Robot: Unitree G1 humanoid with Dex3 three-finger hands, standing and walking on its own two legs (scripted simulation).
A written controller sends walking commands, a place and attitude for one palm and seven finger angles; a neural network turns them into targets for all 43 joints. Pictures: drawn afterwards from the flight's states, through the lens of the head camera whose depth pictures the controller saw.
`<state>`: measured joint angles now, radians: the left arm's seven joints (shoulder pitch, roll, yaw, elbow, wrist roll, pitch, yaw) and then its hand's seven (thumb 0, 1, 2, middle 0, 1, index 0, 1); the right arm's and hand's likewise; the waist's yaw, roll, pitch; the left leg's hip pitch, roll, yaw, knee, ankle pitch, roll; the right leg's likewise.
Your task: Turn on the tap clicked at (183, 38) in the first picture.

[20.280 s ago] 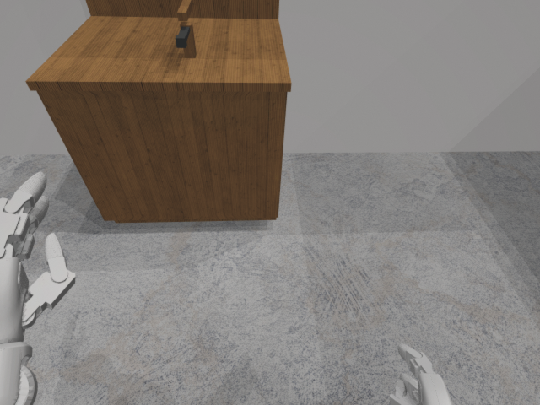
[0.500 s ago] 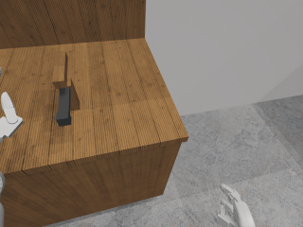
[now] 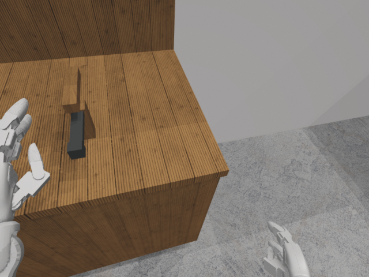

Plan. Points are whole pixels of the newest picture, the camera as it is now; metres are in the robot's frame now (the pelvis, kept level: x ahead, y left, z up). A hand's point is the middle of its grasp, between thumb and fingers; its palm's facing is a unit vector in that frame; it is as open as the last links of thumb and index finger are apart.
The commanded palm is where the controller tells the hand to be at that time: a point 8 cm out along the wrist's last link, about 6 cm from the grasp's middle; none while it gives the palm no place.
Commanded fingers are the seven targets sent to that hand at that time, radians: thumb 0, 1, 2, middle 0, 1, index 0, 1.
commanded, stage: come to a stop and stand still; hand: left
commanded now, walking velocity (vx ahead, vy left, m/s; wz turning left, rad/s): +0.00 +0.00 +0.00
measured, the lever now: (76, 149) +0.33 +0.26 +0.09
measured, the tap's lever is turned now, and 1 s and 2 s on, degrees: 0 0 0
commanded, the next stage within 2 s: look again from close up in 0.22 s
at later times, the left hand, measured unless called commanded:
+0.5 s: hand (38, 180) +0.22 +0.25 +0.16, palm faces +0.39 -0.86 -0.34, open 7.4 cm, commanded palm +0.16 +0.29 +0.18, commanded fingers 0.00 0.90 0.90 -0.20 -0.30 -0.20 -0.30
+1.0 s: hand (47, 180) +0.22 +0.24 +0.16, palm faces +0.39 -0.86 -0.34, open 7.4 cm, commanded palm +0.15 +0.27 +0.18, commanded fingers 0.00 0.90 0.90 -0.20 -0.30 -0.20 -0.30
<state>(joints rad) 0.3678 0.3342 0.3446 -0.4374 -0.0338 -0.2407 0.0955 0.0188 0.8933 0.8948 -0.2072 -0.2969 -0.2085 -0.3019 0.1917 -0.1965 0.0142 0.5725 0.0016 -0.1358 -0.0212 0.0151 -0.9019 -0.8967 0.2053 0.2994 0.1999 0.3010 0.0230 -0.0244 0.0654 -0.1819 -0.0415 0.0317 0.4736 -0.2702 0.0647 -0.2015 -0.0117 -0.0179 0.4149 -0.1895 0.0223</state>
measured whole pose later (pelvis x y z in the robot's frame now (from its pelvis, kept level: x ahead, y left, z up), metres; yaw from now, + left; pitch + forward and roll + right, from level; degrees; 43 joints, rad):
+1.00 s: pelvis -0.01 -0.01 +0.00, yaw +0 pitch -2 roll -1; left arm 0.39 0.36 0.36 -0.48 -0.06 -0.20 0.10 0.02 0.89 0.89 -0.21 -0.30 -0.21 -0.30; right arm 0.19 -0.17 0.00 0.56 0.01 -0.09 -0.01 0.01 -0.90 -0.90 0.21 0.30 0.20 0.30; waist 0.02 -0.04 0.09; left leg -0.19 -0.03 0.02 0.47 -0.26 0.05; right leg -0.21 0.00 -0.03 0.42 -0.18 0.01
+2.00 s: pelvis +0.00 +0.00 +0.00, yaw -1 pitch -1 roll -1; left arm 0.42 0.37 0.32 -0.42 -0.04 -0.22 0.07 0.02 0.89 0.89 -0.21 -0.30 -0.21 -0.30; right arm 0.20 -0.17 0.03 0.56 0.00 -0.13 -0.02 0.01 -0.90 -0.90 0.21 0.30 0.20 0.30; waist 0.01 -0.02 0.05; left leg -0.18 -0.04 0.06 0.46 -0.27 0.07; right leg -0.23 -0.01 0.01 0.45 -0.21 0.02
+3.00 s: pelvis -0.01 -0.01 +0.00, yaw +0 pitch -2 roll -1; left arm 0.41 0.34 0.34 -0.44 -0.04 -0.22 0.11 0.02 0.89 0.89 -0.21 -0.30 -0.21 -0.30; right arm 0.22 -0.21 0.00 0.57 0.01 -0.11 -0.04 0.01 -0.90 -0.90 0.20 0.30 0.20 0.30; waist 0.02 -0.01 0.05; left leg -0.18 -0.03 0.04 0.47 -0.25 0.06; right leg -0.20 0.00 -0.02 0.39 -0.16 0.01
